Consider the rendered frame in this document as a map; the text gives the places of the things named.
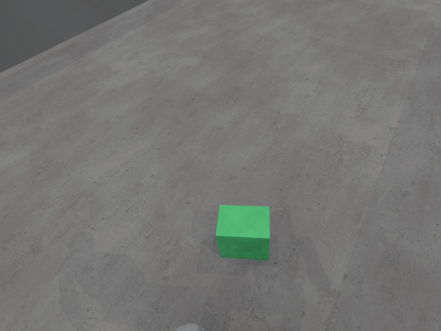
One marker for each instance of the carton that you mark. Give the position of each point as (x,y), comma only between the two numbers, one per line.
(243,232)

